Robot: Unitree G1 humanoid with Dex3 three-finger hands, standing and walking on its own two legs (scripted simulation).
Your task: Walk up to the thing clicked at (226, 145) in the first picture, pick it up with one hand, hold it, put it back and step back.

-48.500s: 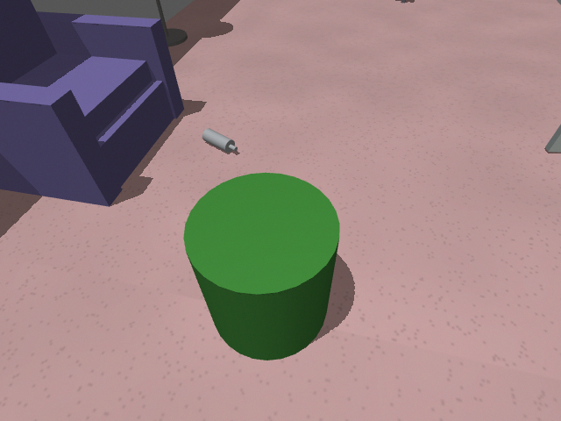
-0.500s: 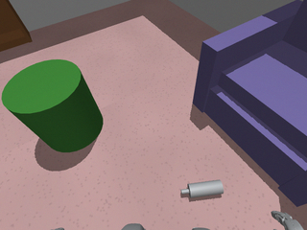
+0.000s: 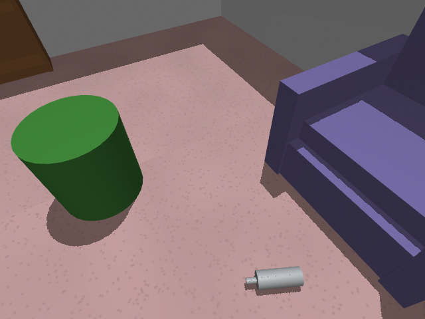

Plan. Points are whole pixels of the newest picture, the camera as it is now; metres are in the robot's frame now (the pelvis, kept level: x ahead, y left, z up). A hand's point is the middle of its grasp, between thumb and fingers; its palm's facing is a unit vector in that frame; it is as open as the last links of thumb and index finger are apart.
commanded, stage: walk up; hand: right
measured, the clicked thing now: (273, 278) +0.40 -0.22 -0.74
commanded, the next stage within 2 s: stand in 0.72 s
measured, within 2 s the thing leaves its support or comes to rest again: neither
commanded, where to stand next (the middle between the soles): +0.02 +0.00 m, yaw -1 degrees
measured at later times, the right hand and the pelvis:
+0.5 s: hand out of the picture +0.05 -0.26 -0.15, palm faces -0.02 +0.94 -0.33, open 7.4 cm; pelvis -0.01 +0.00 +0.01, yaw +0 degrees
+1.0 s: hand out of the picture +0.09 -0.25 -0.15, palm faces -0.03 +0.94 -0.33, open 7.4 cm; pelvis +0.01 +0.00 +0.01, yaw +0 degrees
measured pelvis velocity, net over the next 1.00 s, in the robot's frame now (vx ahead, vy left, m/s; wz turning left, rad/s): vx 0.01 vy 0.00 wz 0.00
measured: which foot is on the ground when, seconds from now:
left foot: down 0.00-1.00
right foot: down 0.00-1.00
